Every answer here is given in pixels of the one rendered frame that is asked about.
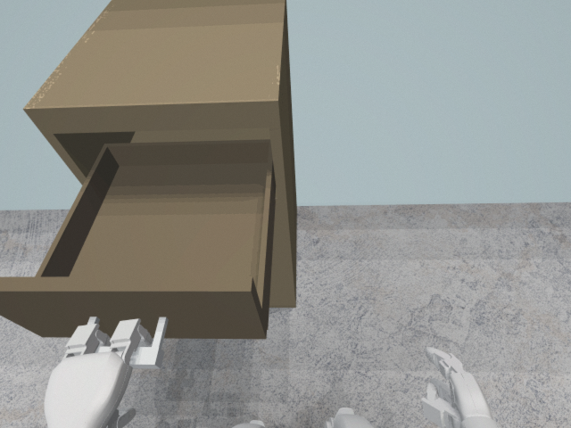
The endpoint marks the cabinet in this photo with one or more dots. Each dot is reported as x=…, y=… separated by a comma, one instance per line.
x=150, y=71

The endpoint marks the right robot shin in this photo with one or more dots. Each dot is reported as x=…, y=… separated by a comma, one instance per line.
x=345, y=410

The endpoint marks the robot left hand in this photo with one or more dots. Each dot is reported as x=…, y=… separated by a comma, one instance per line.
x=86, y=388

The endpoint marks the drawer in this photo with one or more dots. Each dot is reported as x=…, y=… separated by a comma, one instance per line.
x=182, y=230

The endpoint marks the handle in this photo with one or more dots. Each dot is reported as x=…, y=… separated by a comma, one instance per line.
x=144, y=357

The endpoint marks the robot right hand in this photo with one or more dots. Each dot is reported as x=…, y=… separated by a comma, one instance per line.
x=458, y=401

